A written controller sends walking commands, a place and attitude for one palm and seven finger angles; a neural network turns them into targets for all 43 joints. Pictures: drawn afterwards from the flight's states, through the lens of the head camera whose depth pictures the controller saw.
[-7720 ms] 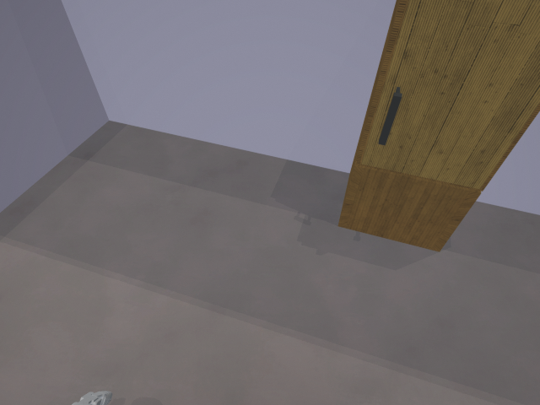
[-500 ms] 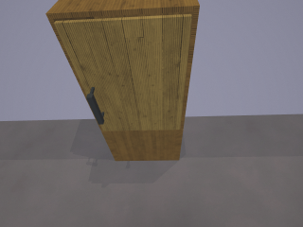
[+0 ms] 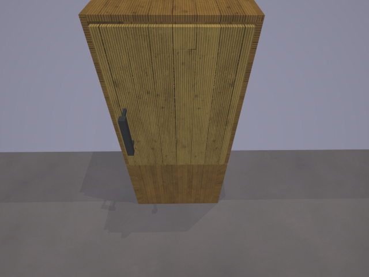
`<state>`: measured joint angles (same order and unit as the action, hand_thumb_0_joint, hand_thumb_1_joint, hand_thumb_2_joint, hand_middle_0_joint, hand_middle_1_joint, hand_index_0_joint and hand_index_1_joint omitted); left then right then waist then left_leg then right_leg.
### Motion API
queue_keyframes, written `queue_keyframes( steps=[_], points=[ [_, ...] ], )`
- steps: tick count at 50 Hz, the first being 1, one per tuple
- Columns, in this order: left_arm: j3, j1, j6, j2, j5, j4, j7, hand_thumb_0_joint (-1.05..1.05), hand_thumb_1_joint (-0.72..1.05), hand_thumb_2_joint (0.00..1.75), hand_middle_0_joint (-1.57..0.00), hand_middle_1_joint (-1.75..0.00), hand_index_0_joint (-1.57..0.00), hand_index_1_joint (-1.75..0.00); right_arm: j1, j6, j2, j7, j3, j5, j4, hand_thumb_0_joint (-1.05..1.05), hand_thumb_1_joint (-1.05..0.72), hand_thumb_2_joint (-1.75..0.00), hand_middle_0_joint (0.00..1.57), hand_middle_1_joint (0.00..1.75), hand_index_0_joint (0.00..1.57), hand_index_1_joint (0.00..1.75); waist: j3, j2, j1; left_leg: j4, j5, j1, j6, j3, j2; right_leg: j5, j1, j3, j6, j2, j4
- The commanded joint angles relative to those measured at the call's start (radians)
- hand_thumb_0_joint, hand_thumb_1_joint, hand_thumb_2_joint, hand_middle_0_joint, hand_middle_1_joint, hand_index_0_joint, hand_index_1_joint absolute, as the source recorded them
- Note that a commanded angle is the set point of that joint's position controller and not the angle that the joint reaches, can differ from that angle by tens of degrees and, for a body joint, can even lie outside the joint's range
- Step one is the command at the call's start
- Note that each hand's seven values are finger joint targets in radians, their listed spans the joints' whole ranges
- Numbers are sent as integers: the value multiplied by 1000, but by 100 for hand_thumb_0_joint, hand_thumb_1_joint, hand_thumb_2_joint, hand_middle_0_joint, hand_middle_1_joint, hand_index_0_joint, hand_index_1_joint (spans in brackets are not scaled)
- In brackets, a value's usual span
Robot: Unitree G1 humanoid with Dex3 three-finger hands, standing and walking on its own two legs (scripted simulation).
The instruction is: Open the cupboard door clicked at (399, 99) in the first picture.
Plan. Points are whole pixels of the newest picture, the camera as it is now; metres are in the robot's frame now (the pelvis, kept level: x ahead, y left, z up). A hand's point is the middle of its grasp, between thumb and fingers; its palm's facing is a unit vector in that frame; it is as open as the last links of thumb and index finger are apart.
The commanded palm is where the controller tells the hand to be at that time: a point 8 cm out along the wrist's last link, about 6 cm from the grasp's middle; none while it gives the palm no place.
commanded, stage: come to a stop and stand still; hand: left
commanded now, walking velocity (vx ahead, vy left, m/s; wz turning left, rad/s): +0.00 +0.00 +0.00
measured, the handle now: (127, 132) +0.59 +0.25 -0.10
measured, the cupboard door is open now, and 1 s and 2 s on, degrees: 0 0 0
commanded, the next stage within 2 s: look again from close up in 0.04 s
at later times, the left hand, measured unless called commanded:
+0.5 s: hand out of the picture +0.02 +0.15 -0.17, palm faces +0.00 -0.98 -0.19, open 7.3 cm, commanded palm none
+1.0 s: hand out of the picture -0.01 +0.15 -0.19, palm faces +0.14 -0.98 -0.15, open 7.3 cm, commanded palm none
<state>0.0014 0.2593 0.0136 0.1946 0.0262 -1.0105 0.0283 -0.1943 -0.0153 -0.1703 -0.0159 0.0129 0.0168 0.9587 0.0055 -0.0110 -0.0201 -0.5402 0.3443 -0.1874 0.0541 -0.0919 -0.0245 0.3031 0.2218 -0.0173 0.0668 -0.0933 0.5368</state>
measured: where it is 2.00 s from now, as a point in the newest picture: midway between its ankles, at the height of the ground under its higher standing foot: outside the picture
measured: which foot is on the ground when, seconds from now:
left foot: down 0.00-1.00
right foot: down 0.00-1.00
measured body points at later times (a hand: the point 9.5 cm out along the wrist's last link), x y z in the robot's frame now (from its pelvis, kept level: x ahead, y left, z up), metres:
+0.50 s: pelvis +0.00 -0.02 +0.00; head +0.02 -0.02 +0.45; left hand +0.02 +0.21 -0.15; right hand +0.00 -0.25 -0.15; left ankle -0.03 +0.08 -0.73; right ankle -0.01 -0.17 -0.73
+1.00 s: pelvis +0.02 -0.01 +0.00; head +0.03 +0.01 +0.44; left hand -0.02 +0.21 -0.17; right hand +0.05 -0.26 -0.14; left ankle +0.00 +0.07 -0.73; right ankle -0.01 -0.17 -0.73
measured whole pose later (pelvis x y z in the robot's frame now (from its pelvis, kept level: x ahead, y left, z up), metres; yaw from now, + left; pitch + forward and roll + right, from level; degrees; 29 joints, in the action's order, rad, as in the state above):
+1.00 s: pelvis +0.02 -0.01 +0.00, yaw +5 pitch +0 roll -1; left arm -0.04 0.34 -0.01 0.17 0.04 -1.03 0.02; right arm -0.30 0.01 -0.19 0.01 -0.01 0.02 1.07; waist 0.03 0.04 -0.03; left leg -0.67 0.43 -0.30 0.02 -0.08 0.02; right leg 0.35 0.18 0.08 0.04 -0.08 0.54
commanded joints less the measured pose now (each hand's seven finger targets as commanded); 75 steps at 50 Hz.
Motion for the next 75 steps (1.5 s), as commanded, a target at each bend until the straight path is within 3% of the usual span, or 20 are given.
queue_keyframes(
  steps=[1, 33, 36, 38, 41, 44, 46, 47, 49, 50, 51, 52, 53, 55, 57, 59, 61, 64, 69, 75],
  points=[
    [-24, 47, -15, 106, -5, 49, 9, 0, 90, 90, -20, -30, -20, -30, -62, -18, -143, -10, -37, 2, -26, 0, -90, -90, 20, 30, 20, 30, 8, -17, 11, 160, -322, -24, 0, 137, 128, -182, -19, 7, -69, 6, -35],
    [-16, 64, -29, 76, -12, -26, 8, 0, 90, 90, -20, -30, -20, -30, -127, -14, -87, -15, -29, -6, 109, 0, -90, -90, 20, 30, 20, 30, 47, 37, 18, 142, -230, -9, -21, 93, 122, -249, -18, -29, -88, -15, -106],
    [-17, 66, -30, 73, -11, -26, 8, 0, 90, 90, -20, -30, -20, -30, -123, -13, -84, -15, -29, -5, 114, 0, -90, -90, 20, 30, 20, 30, 46, 36, 18, 144, -223, -10, -22, 91, 122, -241, -17, -30, -89, -14, -111],
    [-26, 78, -29, 85, -8, -25, 5, 0, 90, 90, -20, -30, -20, -30, -132, -10, -93, -10, -31, -3, 111, 0, -90, -90, 20, 30, 20, 30, 32, 33, 12, 120, -129, -28, -17, 83, 106, -119, -33, -34, -100, -21, -104],
    [-47, 108, -23, 126, -3, -14, -1, 0, 90, 90, -20, -30, -20, -30, -111, 4, -87, 0, -34, 2, 82, 0, -90, -90, 20, 30, 20, 30, 91, 115, -7, 16, 52, -167, -22, 41, 47, 150, -41, -121, -140, -83, -184],
    [-76, 171, -21, 176, 0, -5, 3, 0, 90, 90, -20, -30, -20, -30, -57, 13, -81, 8, -43, 5, 35, 0, -90, -90, 20, 30, 20, 30, 127, 238, -40, -221, 142, -311, -33, 9, 39, 250, -68, -295, -229, -237, -323],
    [-86, 163, -34, 167, 8, 7, 7, 0, 90, 90, -20, -30, -20, -30, -31, 4, -82, 17, -45, 3, 8, 0, -90, -90, 20, 30, 20, 30, 138, 207, -38, -276, 170, -362, -28, 48, 70, 143, -73, -304, -267, -280, -319],
    [-86, 139, -38, 167, 11, 15, 5, 0, 90, 90, -20, -30, -20, -30, -51, -2, -71, 21, -45, 0, 7, 0, -90, -90, 20, 30, 20, 30, 115, 184, -19, -208, 162, -308, -25, 53, 74, 74, -63, -244, -260, -271, -282],
    [-81, 60, -35, 148, 8, 38, 1, 0, 90, 90, -20, -30, -20, -30, -186, -14, -44, 22, -41, -3, 54, 0, -90, -90, 20, 30, 20, 30, 73, 118, 54, 48, 14, -3, -25, 0, 35, 59, 105, -70, -194, -172, -147],
    [-72, 43, -27, 106, 3, 48, -4, 0, 90, 90, -20, -30, -20, -30, -286, -22, -84, 17, -45, 1, 86, 0, -90, -90, 20, 30, 20, 30, 47, -43, 86, 149, 6, 117, -8, 98, 71, 121, 202, 29, -148, -70, 26],
    [-62, 35, -22, 46, -4, 74, -13, 0, 90, 90, -20, -30, -20, -30, -376, -27, -186, 7, -71, 16, 102, 0, -90, -90, 20, 30, 20, 30, 24, -342, 111, 280, 65, 193, 74, 424, 296, 276, 389, 170, -83, 66, 320],
    [-56, -1, -27, 47, 2, 96, -11, 0, 90, 90, -20, -30, -20, -30, -416, -18, -211, -4, -74, 14, 102, 0, -90, -90, 20, 30, 20, 30, 35, -308, 123, 356, 21, 188, 148, 547, 374, 325, 475, 92, -95, 79, 492],
    [-58, -15, -34, 53, 8, 90, -11, 0, 90, 90, -20, -30, -20, -30, -363, -19, -184, -6, -63, 14, 91, 0, -90, -90, 20, 30, 20, 30, 57, -232, 101, 346, -9, 140, 179, 514, 372, 270, 480, 45, -114, 34, 583],
    [-58, -16, -41, 39, 8, 54, -25, 0, 90, 90, -20, -30, -20, -30, -263, -37, -111, -11, -42, 13, 58, 0, -90, -90, 20, 30, 20, 30, 106, -91, 56, 327, -180, 64, 180, 411, 331, 132, 478, 34, -108, -6, 663],
    [-45, 26, -36, 3, 4, 24, -27, 0, 90, 90, -20, -30, -20, -30, -247, -57, -82, -19, -26, 10, 57, 0, -90, -90, 20, 30, 20, 30, 91, -27, 24, 297, -591, 65, 141, 252, 273, 26, 410, 45, -80, -2, 637],
    [-37, 67, -28, -16, -6, -3, -16, 0, 90, 90, -20, -30, -20, -30, -252, -71, -67, -34, -15, 3, 69, 0, -90, -90, 20, 30, 20, 30, 37, -23, 0, 242, -1029, 99, 90, 148, 247, -10, 337, 39, -59, 18, 562],
    [-37, 85, -12, -7, -9, -12, -2, 0, 90, 90, -20, -30, -20, -30, -255, -69, -79, -44, -11, -2, 82, 0, -90, -90, 20, 30, 20, 30, -7, -59, -5, 206, -1228, 155, 36, 124, 246, -54, 299, 38, -50, 44, 502],
    [-40, 34, 1, 18, -6, 5, 10, 0, 90, 90, -20, -30, -20, -30, -266, -48, -83, -54, -25, 0, 93, 0, -90, -90, 20, 30, 20, 30, -20, -69, 18, 173, -1250, 234, 28, 138, 265, -40, 318, 54, -47, 65, 414],
    [-54, -91, 18, 29, 0, 76, 12, 0, 90, 90, -20, -30, -20, -30, -278, -16, -75, -63, -54, 9, 100, 0, -90, -90, 20, 30, 20, 30, 49, -100, 58, 147, -1183, 234, 81, 175, 300, 26, 366, 50, -54, 75, 383],
    [-57, -96, 2, 18, -2, 113, 12, 0, 90, 90, -20, -30, -20, -30, -228, -5, -92, -51, -76, 12, 76, 0, -90, -90, 20, 30, 20, 30, -2, -124, 41, 74, -1189, 249, 92, 160, 283, 33, 232, 74, -81, 86, 159]
  ],
)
